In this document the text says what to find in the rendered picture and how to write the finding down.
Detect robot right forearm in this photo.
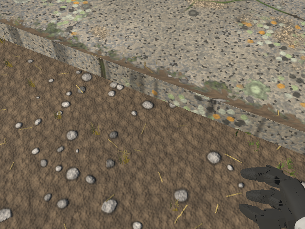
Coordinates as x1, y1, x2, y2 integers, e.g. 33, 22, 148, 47
295, 217, 305, 229

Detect right robot hand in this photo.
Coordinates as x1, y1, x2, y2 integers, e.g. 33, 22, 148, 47
238, 164, 305, 229

